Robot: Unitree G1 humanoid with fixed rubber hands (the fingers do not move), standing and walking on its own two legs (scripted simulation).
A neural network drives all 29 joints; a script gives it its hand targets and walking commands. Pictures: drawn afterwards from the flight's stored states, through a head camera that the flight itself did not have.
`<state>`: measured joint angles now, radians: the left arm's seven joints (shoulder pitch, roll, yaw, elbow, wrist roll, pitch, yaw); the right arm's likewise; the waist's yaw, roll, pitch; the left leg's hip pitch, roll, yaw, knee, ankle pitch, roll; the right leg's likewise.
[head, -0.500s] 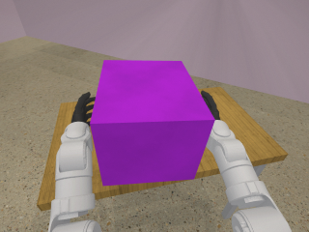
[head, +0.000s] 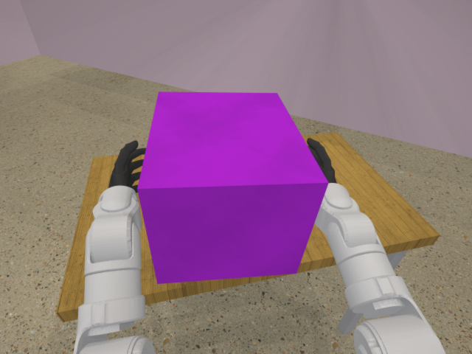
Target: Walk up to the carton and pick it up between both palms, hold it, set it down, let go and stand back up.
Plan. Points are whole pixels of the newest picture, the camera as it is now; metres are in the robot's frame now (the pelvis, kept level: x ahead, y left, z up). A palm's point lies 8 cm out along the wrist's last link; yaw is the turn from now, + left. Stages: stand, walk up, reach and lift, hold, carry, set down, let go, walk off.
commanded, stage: hold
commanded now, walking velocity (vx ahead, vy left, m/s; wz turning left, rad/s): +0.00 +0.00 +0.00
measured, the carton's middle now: (223, 177) +0.41 +0.01 +0.15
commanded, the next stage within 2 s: none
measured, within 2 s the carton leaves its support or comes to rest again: neither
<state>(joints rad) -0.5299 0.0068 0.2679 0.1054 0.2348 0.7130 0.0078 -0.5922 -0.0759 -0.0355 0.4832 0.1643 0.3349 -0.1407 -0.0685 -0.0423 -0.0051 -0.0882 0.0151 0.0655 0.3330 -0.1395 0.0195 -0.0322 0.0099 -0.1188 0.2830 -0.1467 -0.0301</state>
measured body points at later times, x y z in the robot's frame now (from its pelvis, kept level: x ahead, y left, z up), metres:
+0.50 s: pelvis +0.00 +0.00 +0.00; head -0.04 +0.02 +0.45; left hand +0.37 +0.17 +0.17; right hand +0.37 -0.16 +0.17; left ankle +0.04 +0.10 -0.75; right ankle +0.02 -0.10 -0.75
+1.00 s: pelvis +0.00 +0.00 +0.00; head -0.05 +0.02 +0.45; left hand +0.37 +0.17 +0.18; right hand +0.37 -0.16 +0.17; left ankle +0.04 +0.10 -0.75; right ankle +0.02 -0.10 -0.75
